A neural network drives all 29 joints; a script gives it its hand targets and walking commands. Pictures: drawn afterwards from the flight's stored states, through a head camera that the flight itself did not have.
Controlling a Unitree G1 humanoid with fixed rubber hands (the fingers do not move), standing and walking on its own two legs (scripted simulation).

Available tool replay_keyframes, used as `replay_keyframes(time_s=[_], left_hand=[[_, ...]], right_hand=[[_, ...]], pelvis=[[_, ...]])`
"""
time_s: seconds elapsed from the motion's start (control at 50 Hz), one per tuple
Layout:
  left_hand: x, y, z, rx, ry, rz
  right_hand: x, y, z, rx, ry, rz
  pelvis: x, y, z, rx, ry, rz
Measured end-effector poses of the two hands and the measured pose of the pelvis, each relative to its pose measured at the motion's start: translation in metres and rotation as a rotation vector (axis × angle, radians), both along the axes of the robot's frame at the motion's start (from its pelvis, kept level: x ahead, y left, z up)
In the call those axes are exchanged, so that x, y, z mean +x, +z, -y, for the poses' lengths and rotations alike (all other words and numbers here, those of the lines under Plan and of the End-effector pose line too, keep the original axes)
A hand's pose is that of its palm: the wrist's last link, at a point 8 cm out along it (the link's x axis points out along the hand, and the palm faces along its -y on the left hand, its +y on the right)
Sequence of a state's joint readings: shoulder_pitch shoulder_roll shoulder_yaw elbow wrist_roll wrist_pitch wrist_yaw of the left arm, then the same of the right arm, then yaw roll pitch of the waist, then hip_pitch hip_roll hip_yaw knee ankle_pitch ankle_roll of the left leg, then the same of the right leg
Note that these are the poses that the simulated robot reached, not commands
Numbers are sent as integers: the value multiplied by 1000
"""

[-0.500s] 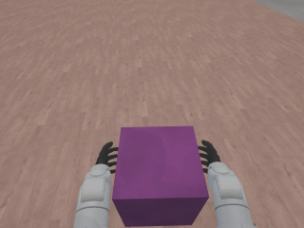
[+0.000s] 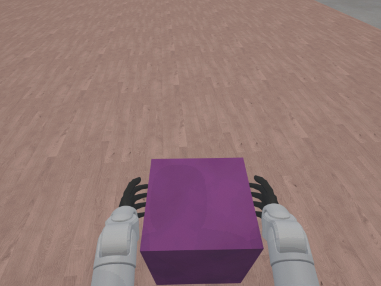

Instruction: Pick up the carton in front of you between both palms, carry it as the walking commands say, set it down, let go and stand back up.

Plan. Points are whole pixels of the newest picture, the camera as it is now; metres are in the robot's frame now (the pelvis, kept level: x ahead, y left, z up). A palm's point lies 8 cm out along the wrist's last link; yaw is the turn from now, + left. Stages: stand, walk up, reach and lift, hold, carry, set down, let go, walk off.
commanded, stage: hold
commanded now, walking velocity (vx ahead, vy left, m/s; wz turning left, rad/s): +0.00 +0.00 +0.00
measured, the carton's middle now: (198, 223) +0.30 +0.00 -0.04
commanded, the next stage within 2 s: set down in 0.92 s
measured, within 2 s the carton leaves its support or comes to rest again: neither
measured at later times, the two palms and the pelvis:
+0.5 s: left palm (118, 229) +0.24 +0.16 +0.05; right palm (258, 196) +0.31 -0.13 +0.05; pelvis +0.00 -0.06 +0.01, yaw +14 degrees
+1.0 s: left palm (120, 222) +0.25 +0.16 +0.06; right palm (257, 189) +0.33 -0.13 +0.05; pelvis +0.01 -0.06 +0.01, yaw +15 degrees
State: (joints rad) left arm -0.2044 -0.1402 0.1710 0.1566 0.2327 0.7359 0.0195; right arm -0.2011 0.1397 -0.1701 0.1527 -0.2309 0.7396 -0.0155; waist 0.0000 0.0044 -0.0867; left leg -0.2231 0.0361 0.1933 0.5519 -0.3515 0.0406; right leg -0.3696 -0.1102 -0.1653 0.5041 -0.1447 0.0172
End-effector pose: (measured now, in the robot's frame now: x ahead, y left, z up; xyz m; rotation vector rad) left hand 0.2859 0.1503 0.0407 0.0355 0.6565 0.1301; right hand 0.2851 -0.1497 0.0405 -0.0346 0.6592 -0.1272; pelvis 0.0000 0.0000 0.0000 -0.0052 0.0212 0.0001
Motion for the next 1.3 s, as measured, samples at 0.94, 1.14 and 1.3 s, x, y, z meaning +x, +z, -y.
replay_keyframes(time_s=[0.94, 1.14, 1.3], left_hand=[[-35, 16, -3, 19, 255, -19], [-16, 5, -14, -8, 245, -37], [15, -38, -7, 1, 220, -68]], right_hand=[[42, 12, -12, 12, 260, -13], [53, 1, -21, 22, 226, -34], [75, -45, -13, 23, 206, -63]], pelvis=[[9, 13, 67, 18, 263, 131], [7, 11, 49, 12, 251, 109], [-4, 0, 39, 5, 235, -16]])
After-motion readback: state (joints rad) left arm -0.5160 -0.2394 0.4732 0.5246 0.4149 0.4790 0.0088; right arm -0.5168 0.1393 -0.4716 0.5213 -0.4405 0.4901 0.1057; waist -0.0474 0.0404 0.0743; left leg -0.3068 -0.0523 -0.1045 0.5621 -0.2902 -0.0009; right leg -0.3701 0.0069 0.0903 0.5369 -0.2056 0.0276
